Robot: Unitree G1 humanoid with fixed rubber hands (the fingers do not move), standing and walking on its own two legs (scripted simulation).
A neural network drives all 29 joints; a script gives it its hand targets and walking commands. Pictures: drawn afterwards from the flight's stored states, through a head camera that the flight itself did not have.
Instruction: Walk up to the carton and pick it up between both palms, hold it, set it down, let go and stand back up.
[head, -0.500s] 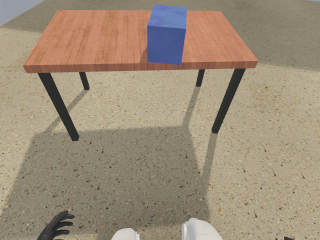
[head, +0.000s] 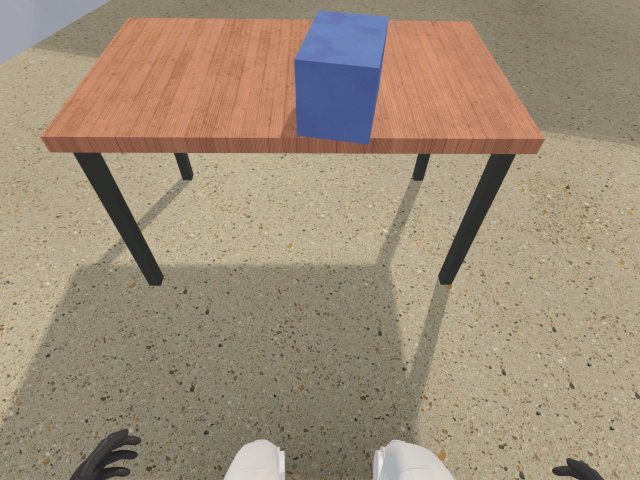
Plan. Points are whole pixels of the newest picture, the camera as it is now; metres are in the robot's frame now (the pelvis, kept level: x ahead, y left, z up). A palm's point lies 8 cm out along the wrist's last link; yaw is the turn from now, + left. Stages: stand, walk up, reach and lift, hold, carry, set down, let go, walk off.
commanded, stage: walk up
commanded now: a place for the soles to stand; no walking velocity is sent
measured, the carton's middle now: (343, 75) +0.92 -0.03 +0.03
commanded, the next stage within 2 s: none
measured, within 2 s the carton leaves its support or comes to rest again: neither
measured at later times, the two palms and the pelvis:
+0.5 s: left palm (96, 441) +0.18 +0.31 -0.08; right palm (593, 455) +0.16 -0.31 -0.06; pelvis +0.06 +0.00 +0.00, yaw +0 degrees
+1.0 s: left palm (102, 426) +0.20 +0.31 -0.07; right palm (588, 434) +0.18 -0.31 -0.05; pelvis +0.08 +0.00 +0.00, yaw +0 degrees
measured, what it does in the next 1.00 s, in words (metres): steps on the spot: left foot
